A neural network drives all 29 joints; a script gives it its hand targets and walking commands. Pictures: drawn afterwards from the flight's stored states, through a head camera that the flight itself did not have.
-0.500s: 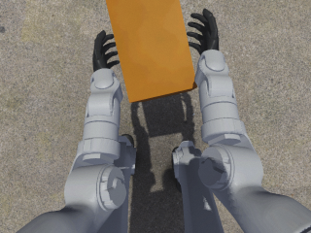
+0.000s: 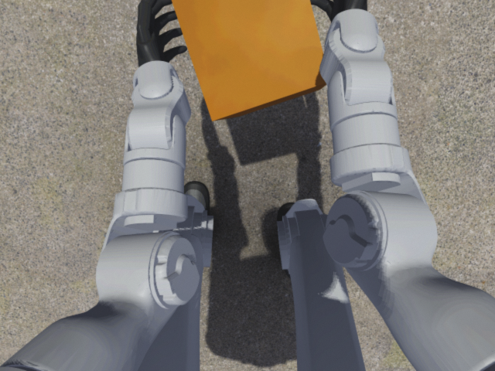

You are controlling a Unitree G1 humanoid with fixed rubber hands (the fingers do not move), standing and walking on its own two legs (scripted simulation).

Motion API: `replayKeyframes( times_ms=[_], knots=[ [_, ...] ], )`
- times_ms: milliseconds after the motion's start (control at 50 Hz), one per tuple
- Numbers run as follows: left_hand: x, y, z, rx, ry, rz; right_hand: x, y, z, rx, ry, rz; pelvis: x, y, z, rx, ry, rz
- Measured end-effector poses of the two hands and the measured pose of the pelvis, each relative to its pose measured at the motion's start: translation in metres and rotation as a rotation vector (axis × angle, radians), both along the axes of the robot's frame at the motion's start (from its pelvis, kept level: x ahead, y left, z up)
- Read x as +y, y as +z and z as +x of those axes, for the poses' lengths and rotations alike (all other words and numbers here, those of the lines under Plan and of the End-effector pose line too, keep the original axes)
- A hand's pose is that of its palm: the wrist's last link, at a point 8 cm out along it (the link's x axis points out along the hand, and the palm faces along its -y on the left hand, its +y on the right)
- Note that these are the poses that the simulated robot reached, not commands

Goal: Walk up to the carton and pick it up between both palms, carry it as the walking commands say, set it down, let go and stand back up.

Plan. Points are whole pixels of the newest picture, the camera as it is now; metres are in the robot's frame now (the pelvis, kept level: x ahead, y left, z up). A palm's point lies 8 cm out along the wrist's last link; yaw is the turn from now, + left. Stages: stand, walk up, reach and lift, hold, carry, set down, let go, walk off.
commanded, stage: set down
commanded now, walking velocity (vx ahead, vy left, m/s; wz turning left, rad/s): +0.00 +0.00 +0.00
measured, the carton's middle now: (247, 9) +0.57 +0.02 -0.26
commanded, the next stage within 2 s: none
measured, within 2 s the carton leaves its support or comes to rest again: neither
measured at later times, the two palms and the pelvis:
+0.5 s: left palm (164, 42) +0.52 +0.14 -0.24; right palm (335, 22) +0.55 -0.10 -0.23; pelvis -0.02 +0.00 -0.05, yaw +0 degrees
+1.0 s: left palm (168, 21) +0.56 +0.14 -0.28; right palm (327, 26) +0.56 -0.11 -0.29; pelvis +0.00 -0.01 -0.08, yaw +0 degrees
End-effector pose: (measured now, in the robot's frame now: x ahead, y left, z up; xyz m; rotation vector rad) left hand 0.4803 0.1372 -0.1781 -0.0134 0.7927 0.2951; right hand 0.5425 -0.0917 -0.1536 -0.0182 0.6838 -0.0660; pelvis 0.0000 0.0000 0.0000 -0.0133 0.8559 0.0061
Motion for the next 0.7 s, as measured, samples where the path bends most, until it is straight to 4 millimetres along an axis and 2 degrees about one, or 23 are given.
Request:
replayKeyframes(
  times_ms=[120,220,260,340,400,460,540,600,700],
  knots=[
    [-0.001,-0.035,-0.003,0.039,0.018,-0.039,-0.002,-0.038,-0.005,0.04,0.037,-0.047,0.002,-0.009,0.002,-0.003,-0.004,-0.003],
    [0.003,-0.057,0.002,0.025,0.047,-0.052,0.003,-0.055,0.003,0.015,0.074,-0.082,0.003,-0.016,-0.004,-0.086,-0.008,-0.003],
    [0.005,-0.058,0.011,0.011,0.054,-0.05,0.005,-0.056,0.007,-0.006,0.078,-0.093,0.003,-0.02,-0.008,-0.118,-0.007,-0.001],
    [0.011,-0.041,0.037,-0.089,0.045,-0.033,0.003,-0.051,0.015,-0.051,0.066,-0.073,0.002,-0.029,-0.013,-0.176,-0.008,0.003],
    [0.011,-0.034,0.046,-0.13,0.014,-0.005,0.001,-0.05,0.017,-0.063,0.063,-0.041,0.0,-0.036,-0.017,-0.19,-0.009,0.007],
    [0.008,-0.047,0.042,-0.081,-0.047,0.022,-0.006,-0.063,0.014,-0.01,0.053,0.003,-0.001,-0.043,-0.018,-0.169,-0.008,0.011],
    [0.0,-0.075,0.037,0.015,-0.088,-0.007,-0.017,-0.093,0.005,0.075,0.052,-0.001,-0.003,-0.048,-0.016,-0.139,-0.009,0.016],
    [-0.004,-0.086,0.047,0.024,-0.096,-0.018,-0.023,-0.112,0.004,0.097,0.076,-0.037,-0.004,-0.051,-0.012,-0.109,-0.01,0.019],
    [-0.001,-0.089,0.069,-0.042,-0.087,0.001,-0.022,-0.129,0.012,0.088,0.128,-0.071,-0.007,-0.062,-0.007,-0.111,-0.017,0.028]
  ],
)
